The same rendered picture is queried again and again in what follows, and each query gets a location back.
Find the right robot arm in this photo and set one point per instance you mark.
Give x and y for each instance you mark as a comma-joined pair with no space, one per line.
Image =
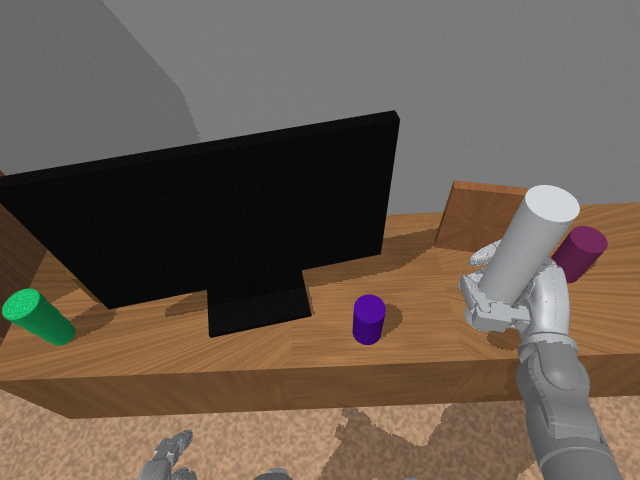
567,441

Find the left robot hand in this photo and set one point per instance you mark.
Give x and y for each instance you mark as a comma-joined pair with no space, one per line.
165,457

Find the right robot hand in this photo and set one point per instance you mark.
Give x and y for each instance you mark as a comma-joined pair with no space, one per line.
543,306

